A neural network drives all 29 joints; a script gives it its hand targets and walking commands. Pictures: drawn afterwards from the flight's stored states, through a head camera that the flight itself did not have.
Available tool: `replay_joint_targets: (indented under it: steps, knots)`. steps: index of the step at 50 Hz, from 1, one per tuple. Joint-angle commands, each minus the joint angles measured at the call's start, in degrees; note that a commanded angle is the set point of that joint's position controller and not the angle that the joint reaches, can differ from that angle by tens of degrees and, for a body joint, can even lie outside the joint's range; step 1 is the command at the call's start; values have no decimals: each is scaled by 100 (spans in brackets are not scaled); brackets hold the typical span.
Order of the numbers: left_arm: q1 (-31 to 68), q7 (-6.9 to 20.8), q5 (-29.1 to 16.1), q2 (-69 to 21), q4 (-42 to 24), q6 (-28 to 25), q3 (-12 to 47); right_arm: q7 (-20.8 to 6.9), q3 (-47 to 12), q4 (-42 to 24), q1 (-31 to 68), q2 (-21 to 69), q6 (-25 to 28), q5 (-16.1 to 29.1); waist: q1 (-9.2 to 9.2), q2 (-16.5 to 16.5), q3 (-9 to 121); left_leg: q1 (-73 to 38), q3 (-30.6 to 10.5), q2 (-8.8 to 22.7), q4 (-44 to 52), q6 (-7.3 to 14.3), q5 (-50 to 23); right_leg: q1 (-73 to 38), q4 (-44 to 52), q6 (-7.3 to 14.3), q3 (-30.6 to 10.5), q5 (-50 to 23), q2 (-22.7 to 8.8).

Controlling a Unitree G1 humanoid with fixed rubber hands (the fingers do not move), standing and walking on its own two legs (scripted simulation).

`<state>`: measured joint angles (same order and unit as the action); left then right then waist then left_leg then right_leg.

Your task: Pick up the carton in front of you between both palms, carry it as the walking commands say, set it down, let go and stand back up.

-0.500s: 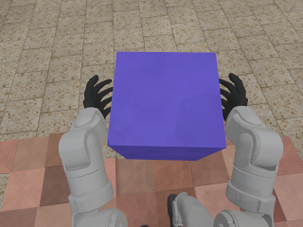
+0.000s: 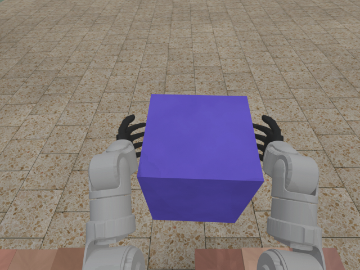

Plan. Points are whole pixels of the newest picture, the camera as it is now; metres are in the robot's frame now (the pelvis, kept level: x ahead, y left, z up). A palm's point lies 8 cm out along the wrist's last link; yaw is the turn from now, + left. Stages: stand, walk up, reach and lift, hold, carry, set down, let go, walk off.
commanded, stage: carry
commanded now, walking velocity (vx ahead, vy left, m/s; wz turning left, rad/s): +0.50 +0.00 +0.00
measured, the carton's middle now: (196, 163) +0.35 +0.01 +0.05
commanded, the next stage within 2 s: none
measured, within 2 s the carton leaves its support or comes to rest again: neither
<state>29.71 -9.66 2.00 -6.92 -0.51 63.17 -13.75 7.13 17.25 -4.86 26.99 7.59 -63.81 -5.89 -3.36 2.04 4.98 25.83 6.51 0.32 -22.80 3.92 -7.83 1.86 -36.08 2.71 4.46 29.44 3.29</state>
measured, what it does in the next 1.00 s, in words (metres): goes down: right foot, then left foot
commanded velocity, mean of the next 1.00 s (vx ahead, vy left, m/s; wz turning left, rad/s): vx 0.50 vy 0.00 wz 0.00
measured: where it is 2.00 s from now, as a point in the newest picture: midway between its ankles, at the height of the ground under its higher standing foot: (183, 132)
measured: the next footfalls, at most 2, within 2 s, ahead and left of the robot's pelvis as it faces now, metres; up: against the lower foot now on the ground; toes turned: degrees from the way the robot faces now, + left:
right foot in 0.50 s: +0.51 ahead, -0.01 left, -0.02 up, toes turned -2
left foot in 0.96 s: +0.77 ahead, +0.18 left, -0.02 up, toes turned +7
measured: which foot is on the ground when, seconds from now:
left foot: down 0.00-0.50, up 0.52-0.94, down 0.96-1.00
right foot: down 0.00-0.02, up 0.04-0.48, down 0.50-0.98, up 1.00-1.00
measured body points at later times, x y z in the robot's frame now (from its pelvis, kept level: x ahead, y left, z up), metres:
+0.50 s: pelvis +0.34 +0.03 -0.03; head +0.34 +0.05 +0.42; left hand +0.67 +0.18 +0.08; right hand +0.67 -0.12 +0.09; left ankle +0.14 +0.06 -0.72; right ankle +0.47 -0.01 -0.75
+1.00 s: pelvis +0.65 +0.09 -0.03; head +0.67 +0.09 +0.41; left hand +0.99 +0.24 +0.07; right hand +0.99 -0.06 +0.07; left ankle +0.74 +0.17 -0.76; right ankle +0.48 -0.01 -0.71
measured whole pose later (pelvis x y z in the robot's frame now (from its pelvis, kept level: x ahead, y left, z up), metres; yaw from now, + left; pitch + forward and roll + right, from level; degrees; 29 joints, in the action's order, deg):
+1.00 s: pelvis +0.65 +0.09 -0.03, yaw +0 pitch +5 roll +1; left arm 22.8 -9.4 0.0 -5.4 -7.1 58.0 -11.6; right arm 9.0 12.4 -6.9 22.8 7.5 -57.4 -2.2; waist 0.1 -1.7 3.7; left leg 28.1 8.7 -0.3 -30.9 4.3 6.4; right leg 12.8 -49.5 1.6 3.1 26.6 -0.6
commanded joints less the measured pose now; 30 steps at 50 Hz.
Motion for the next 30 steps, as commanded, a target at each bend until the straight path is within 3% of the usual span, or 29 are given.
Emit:
replay_joint_targets:
  steps: [1,2,3,4,5,6,7,10,12,13,15,19,21,23,24,25,26,27,28,29,30]
  knots:
    - [3004,286,-1006,-4504,-230,-109,3435,1,-3460,27,2900,4052,125,1099,764,656,1996,-3636,-786,689,-694,-208,-1397,1951,-3320,48,109,-1065,-135]
    - [2814,234,-929,-4487,-244,-83,3310,75,-3419,63,3144,3790,168,1107,654,1844,2614,-4572,-3531,2095,-347,1077,-869,3452,-4702,-153,-357,22,419]
    - [2966,164,-821,-4342,-389,-100,3241,50,-3583,115,3101,4075,176,1296,638,1219,2543,-4169,-3846,2005,-15,1357,931,3794,-4985,18,-686,-92,38]
    - [3046,116,-738,-4407,-458,-112,3188,-5,-3773,-27,3230,4334,228,1511,701,737,2030,-3387,-3482,1658,97,1213,846,3788,-4717,57,-587,-199,-74]
    - [3046,98,-707,-4552,-516,-167,3189,-71,-3938,-218,3484,4531,280,1690,661,153,1968,-3058,-3202,1550,103,1058,637,3728,-4296,21,-584,-391,-245]
    - [3005,100,-696,-4637,-556,-226,3217,-141,-4102,-361,3730,4752,343,1873,626,-45,1863,-2748,-3034,1444,138,979,447,3688,-3916,5,-559,-514,-326]
    - [2947,107,-662,-4703,-581,-291,3267,-191,-4223,-426,3858,4886,407,1982,566,-26,1898,-2539,-2908,1344,233,862,662,3525,-3507,-21,-568,-627,-404]
    - [2635,113,-577,-4688,-667,-474,3412,-265,-4405,-522,3757,4915,575,2155,601,255,1957,-2774,-2696,1321,275,798,17,3664,-2594,-88,-375,-739,-395]
    - [2433,105,-551,-4589,-763,-556,3489,-256,-4408,-542,3470,4772,636,2130,632,292,2005,-3186,-2490,1298,167,721,-827,4068,-2377,-69,-310,-1456,-435]
    - [2391,99,-563,-4512,-843,-578,3531,-247,-4387,-537,3326,4713,651,2097,661,314,1921,-3400,-2273,1245,51,596,-1698,4306,-2236,-61,-244,-1645,-456]
    - [2378,92,-638,-4367,-1006,-592,3630,-205,-4288,-552,3062,4490,660,1977,773,265,1735,-3689,-1841,991,-42,430,-2486,4582,-1611,-63,-22,-2019,-363]
    - [2200,55,-733,-4041,-1080,-515,3666,-94,-4094,-523,2539,4045,586,1760,956,302,1505,-3709,-1183,452,-206,166,-3102,3973,31,40,552,-3213,102]
    - [2077,36,-714,-3896,-1028,-435,3610,-45,-4010,-457,2383,3879,532,1668,873,365,1488,-3251,-883,347,-418,61,-3660,2866,771,175,848,-3798,406]
    - [2103,28,-674,-3740,-967,-359,3528,-9,-3933,-402,2323,3762,468,1592,562,564,1688,-2913,-761,441,-1165,-118,-3853,1615,1165,269,816,-4156,437]
    - [2069,24,-620,-3703,-893,-329,3451,1,-3904,-389,2428,3726,430,1568,237,484,1897,-2570,-476,445,-2094,-265,-3631,738,1497,301,733,-4353,291]
    - [1884,20,-538,-3648,-786,-303,3307,10,-3865,-368,2666,3659,392,1551,-206,221,2083,-1772,-260,208,-3499,-394,-2365,-288,1426,499,195,-4531,-189]
    - [1846,9,-466,-3493,-679,-275,3179,11,-3817,-277,2758,3722,332,1505,-71,-1025,2344,97,-354,-377,-4933,-457,3027,-1790,244,1065,-1577,-7229,-1789]
    - [1818,-29,-504,-3407,-490,-230,3132,35,-3735,-81,2518,3659,282,1546,-244,-1215,2838,1485,-937,-690,-6595,-515,4382,-2819,393,2054,-3290,-6343,-2574]
    - [1817,-25,-635,-3596,-463,-227,3235,86,-3642,-101,2425,3612,277,1463,-308,-840,2817,2076,-1160,-317,-6990,-307,4010,-2484,803,2242,-3738,-3868,-2578]
    - [2153,20,-841,-3909,-590,-251,3396,132,-3460,-106,2497,3721,298,1322,-206,-474,2491,2195,-1248,-44,-6605,-109,3702,-1732,1182,1996,-3569,-2398,-2310]
    - [2585,102,-1072,-4245,-701,-286,3601,152,-3310,-99,2614,3836,337,1174,-35,-117,2051,2051,-1086,38,-6102,-51,3436,-912,1463,1698,-3225,-2103,-2126]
